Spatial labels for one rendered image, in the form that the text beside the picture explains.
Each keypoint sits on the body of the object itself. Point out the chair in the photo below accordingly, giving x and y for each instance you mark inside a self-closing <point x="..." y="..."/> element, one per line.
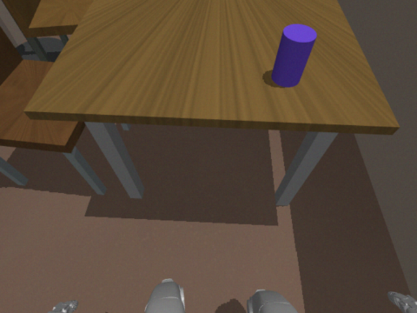
<point x="43" y="18"/>
<point x="19" y="80"/>

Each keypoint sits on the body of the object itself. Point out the table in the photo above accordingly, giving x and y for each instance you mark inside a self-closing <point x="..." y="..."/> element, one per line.
<point x="208" y="63"/>

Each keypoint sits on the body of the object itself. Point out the coat stand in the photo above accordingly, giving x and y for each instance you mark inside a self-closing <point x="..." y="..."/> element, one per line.
<point x="52" y="47"/>

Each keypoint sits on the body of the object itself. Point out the can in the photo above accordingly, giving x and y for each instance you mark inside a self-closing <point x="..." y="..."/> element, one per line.
<point x="295" y="47"/>

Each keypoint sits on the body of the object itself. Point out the left robot hand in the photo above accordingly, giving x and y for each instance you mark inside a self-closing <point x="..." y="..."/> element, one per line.
<point x="67" y="307"/>

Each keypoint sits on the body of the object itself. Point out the right robot hand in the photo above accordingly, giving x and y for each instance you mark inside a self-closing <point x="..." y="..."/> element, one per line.
<point x="406" y="303"/>

